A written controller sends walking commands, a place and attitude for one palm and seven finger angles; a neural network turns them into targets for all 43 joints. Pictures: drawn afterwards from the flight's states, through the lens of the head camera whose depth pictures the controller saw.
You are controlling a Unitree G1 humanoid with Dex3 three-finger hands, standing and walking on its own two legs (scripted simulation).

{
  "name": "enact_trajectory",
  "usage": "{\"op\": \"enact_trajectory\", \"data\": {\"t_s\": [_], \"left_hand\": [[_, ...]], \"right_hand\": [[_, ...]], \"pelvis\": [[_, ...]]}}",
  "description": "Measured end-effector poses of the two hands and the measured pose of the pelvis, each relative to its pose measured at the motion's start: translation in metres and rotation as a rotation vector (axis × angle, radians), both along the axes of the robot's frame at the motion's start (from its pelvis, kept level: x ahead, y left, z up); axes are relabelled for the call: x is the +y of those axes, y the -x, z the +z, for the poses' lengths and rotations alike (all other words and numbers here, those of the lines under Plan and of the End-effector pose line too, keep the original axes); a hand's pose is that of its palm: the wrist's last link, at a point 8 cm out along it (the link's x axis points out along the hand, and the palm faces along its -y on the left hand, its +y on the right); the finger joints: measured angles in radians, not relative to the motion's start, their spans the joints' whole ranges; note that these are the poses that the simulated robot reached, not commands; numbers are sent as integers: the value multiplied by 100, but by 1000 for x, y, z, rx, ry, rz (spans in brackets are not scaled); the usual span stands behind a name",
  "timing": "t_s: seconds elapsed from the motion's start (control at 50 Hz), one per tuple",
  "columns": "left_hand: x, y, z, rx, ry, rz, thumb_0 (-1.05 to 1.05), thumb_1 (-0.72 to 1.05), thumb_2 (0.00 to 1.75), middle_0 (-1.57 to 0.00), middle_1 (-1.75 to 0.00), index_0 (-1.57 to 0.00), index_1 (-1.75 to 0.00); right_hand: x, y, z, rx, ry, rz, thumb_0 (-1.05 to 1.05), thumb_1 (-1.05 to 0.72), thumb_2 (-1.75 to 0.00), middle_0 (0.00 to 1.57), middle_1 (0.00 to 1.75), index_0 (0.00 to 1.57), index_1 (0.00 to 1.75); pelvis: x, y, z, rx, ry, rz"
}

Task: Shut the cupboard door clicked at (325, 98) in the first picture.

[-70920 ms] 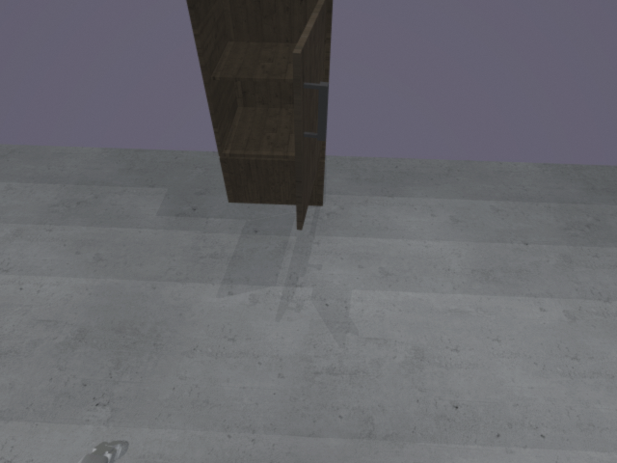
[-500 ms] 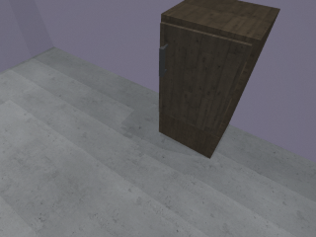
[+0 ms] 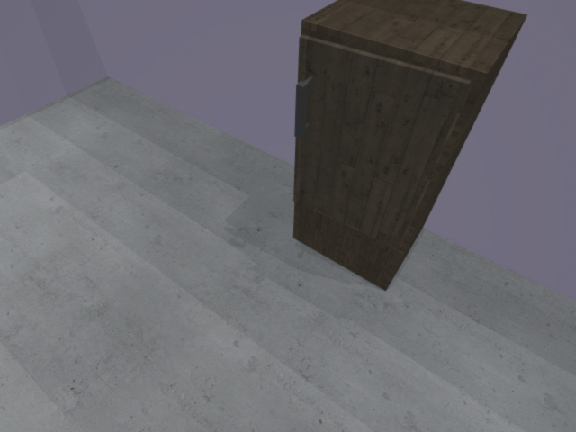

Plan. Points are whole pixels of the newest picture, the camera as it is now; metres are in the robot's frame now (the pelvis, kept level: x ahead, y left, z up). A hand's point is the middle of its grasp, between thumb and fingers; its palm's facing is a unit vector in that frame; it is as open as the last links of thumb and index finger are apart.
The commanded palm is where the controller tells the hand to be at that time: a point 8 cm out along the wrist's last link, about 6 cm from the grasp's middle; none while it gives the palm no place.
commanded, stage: walk to a spot facing it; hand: left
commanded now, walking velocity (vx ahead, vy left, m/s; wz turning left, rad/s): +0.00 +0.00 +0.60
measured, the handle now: (304, 108) +0.91 +0.00 -0.06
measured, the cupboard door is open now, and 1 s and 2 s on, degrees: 3 3 3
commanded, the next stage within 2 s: turn to face it in 1.20 s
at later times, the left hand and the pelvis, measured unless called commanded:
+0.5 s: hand out of the picture -0.01 +0.27 -0.17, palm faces +0.31 -0.91 -0.28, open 7.4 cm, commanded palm none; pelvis -0.03 +0.04 -0.01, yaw +18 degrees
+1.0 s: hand out of the picture -0.11 +0.20 -0.17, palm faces +0.68 -0.70 -0.24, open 7.4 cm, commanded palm none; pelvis +0.04 +0.07 -0.01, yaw +42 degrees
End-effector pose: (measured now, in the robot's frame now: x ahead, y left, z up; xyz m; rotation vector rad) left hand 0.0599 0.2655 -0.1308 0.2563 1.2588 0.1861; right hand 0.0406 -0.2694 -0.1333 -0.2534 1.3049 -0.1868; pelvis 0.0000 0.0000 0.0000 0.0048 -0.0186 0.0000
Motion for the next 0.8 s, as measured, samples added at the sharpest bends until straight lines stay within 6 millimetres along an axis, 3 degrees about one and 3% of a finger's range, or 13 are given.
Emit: {"op": "enact_trajectory", "data": {"t_s": [0.16,0.3,0.4,0.5,0.64,0.72,0.8], "left_hand": [[-2,42,-19,3,41,116,0,91,90,-20,-30,-20,-30],[24,83,-44,41,75,229,0,91,90,-20,-30,-20,-30],[41,92,-27,34,53,278,1,91,90,-20,-30,-20,-30],[49,90,-6,-37,12,319,1,91,90,-20,-30,-20,-30],[34,90,6,-131,-33,376,0,91,90,-20,-30,-19,-30],[13,116,10,-105,-36,458,0,91,90,-20,-30,-20,-30],[-5,143,12,-32,-4,537,0,91,90,-20,-30,-20,-30]], "right_hand": [[32,5,-11,68,-38,53,1,-91,-90,20,30,20,30],[68,-9,-21,42,-37,149,1,-91,-90,20,30,20,30],[83,-11,-14,59,-40,216,0,-91,-90,20,30,20,30],[83,-23,-10,64,-43,278,1,-91,-90,20,30,20,30],[64,-62,-18,31,-52,351,1,-91,-90,20,30,21,30],[63,-100,-15,7,-55,414,1,-91,-90,20,30,20,30],[79,-142,-2,-43,-74,482,1,-91,-90,20,30,20,30]], "pelvis": [[9,10,-10,-25,12,109],[36,19,-28,-13,17,210],[42,27,-16,21,23,262],[39,29,-7,46,36,322],[17,19,-13,53,20,420],[13,10,-9,42,0,480],[19,-5,0,48,-16,540]]}}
